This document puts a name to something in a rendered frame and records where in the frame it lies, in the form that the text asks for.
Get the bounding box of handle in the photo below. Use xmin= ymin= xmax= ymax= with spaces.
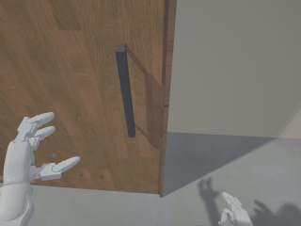
xmin=115 ymin=43 xmax=135 ymax=137

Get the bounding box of robot left forearm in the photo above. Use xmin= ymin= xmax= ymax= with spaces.
xmin=0 ymin=183 xmax=35 ymax=226

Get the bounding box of robot right hand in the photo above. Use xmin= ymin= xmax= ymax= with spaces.
xmin=218 ymin=192 xmax=253 ymax=226

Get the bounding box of robot left hand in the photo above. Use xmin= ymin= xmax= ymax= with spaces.
xmin=3 ymin=112 xmax=81 ymax=186

